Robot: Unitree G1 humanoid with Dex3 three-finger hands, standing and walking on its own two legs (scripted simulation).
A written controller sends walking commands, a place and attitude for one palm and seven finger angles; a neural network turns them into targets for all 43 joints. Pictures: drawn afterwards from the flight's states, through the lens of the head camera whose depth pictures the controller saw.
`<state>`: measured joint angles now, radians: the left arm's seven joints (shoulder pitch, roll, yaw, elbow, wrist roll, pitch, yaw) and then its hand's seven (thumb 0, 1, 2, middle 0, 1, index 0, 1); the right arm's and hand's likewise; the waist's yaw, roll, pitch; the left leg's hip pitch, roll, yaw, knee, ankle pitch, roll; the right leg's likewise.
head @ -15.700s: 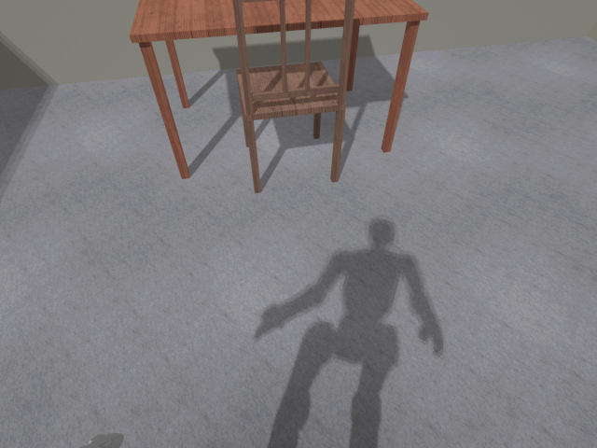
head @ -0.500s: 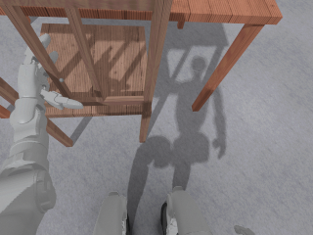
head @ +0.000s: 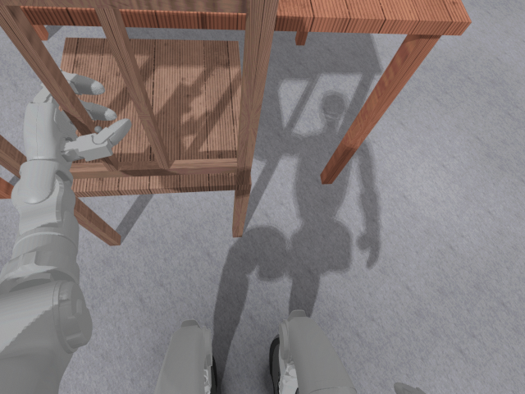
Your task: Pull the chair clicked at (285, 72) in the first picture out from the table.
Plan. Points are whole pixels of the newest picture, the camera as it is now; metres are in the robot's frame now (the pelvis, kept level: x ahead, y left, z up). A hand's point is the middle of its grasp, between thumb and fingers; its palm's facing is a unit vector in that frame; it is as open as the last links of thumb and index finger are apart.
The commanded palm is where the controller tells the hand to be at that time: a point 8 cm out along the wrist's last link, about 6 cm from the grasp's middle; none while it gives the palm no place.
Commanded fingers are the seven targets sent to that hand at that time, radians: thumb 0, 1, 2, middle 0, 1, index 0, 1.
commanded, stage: hook a spindle and tug to test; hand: left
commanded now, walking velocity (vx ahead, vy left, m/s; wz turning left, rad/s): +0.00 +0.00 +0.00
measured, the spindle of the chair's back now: (75, 110) +0.51 +0.24 +0.04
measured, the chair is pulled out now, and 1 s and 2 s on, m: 0.00 0.03 0.18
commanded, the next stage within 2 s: step backward, pulling the chair out in 0.76 s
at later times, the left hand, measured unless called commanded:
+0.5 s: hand (99, 137) +0.47 +0.21 +0.03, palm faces +0.04 -1.00 -0.02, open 4.9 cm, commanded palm +0.43 +0.25 +0.03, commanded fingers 0.00 0.90 0.90 -0.50 -1.45 -0.50 -1.45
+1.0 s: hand (99, 144) +0.46 +0.20 +0.04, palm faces +0.13 -0.98 -0.14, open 4.9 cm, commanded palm +0.43 +0.25 +0.04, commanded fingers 0.00 0.90 0.90 -0.50 -1.45 -0.50 -1.45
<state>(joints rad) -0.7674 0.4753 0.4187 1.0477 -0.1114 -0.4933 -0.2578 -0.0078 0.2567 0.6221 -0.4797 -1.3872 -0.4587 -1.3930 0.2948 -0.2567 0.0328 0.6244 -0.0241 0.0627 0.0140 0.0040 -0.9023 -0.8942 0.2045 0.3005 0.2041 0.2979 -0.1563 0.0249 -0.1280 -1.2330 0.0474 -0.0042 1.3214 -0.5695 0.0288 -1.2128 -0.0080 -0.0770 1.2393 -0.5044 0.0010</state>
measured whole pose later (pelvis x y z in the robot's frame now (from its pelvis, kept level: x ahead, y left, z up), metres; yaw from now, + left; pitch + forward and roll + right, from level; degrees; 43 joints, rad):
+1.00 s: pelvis +0.02 +0.01 +0.06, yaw +1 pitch +20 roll -2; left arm -0.57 0.34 0.25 0.85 -0.07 -0.25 -0.01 -0.01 0.77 0.81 -0.43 -1.34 -0.45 -1.45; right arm 0.27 -0.22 0.02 0.58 0.04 0.11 -0.05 0.01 -0.90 -0.89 0.20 0.30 0.20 0.30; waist -0.10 0.02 -0.04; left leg -0.90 0.02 0.02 1.05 -0.50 0.04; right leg -0.89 -0.02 -0.05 0.98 -0.41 0.02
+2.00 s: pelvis -0.06 -0.01 +0.10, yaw +1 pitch +5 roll +0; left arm -0.52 0.20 0.06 1.12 -0.07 -0.24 0.12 0.00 0.74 0.82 -0.36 -1.19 -0.49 -1.45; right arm 0.26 -0.27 0.00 0.77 0.07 -0.07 -0.13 0.01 -0.90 -0.89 0.20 0.30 0.20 0.30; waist -0.06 0.02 0.09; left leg -0.54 0.02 0.04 0.68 -0.22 0.01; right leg -0.55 -0.02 -0.05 0.65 -0.18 -0.01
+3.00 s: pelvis -0.11 -0.01 +0.11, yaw +1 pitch +4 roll +0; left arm -0.60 0.21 0.12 1.14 -0.06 -0.19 0.12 0.02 0.73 0.81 -0.33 -1.20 -0.49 -1.45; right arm 0.19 -0.26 0.01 0.82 0.04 -0.08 -0.12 0.01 -0.90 -0.89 0.21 0.30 0.21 0.30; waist -0.10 0.02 0.15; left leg -0.47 0.00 -0.06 0.79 -0.46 -0.05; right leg -0.48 -0.02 -0.04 0.63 -0.21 -0.01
